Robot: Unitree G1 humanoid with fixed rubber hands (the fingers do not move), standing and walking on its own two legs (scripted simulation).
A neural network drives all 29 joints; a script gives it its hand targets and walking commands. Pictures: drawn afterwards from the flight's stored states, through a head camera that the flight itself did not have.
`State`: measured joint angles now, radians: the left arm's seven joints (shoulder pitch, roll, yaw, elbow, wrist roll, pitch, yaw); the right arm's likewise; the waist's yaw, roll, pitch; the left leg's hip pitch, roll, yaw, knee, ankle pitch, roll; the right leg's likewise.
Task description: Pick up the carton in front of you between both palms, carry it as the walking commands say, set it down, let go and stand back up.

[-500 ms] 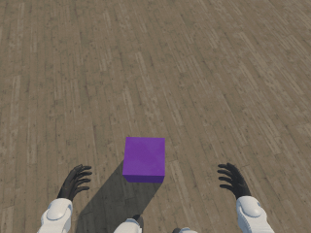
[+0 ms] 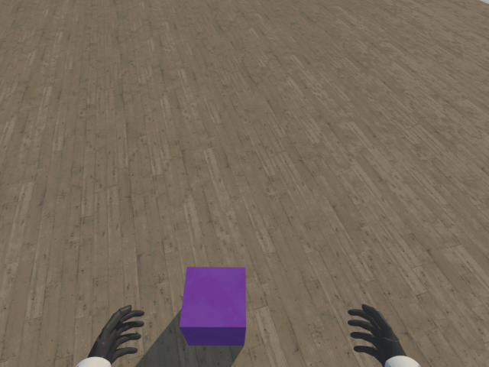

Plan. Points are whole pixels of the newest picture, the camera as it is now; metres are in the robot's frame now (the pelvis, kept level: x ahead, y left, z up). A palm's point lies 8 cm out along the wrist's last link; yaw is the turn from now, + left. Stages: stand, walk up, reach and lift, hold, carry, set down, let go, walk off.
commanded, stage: let go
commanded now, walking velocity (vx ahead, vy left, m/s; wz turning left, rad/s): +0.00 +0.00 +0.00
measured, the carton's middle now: (216, 307) +0.43 +0.09 -0.65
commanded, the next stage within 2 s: stand in 0.10 s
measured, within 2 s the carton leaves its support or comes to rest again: neither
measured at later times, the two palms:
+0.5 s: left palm out of the picture +0.14 +0.31 -0.10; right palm out of the picture +0.14 -0.26 -0.08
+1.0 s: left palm out of the picture +0.10 +0.32 -0.10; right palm out of the picture +0.11 -0.27 -0.09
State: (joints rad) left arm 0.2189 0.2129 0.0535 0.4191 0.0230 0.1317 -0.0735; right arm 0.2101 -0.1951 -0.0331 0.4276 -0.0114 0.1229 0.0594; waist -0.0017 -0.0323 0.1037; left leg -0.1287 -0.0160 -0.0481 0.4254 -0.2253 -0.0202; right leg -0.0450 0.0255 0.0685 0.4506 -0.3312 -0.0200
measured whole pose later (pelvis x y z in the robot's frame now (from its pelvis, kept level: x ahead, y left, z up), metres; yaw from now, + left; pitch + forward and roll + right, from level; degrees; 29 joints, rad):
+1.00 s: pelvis +0.00 +0.03 +0.00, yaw +0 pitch -2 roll +0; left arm 0.21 0.37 0.02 0.84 0.03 0.00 0.02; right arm 0.12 -0.34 -0.02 0.94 -0.03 0.00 -0.02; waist 0.00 -0.03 0.02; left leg -0.18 -0.03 -0.03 0.45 -0.24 0.02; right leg -0.07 0.00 0.07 0.41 -0.31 0.02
